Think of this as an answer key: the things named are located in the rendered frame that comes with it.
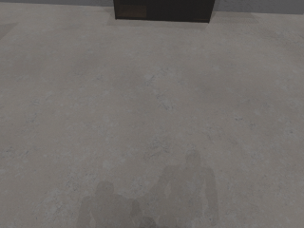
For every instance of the wardrobe door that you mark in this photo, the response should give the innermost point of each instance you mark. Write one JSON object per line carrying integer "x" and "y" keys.
{"x": 171, "y": 9}
{"x": 202, "y": 9}

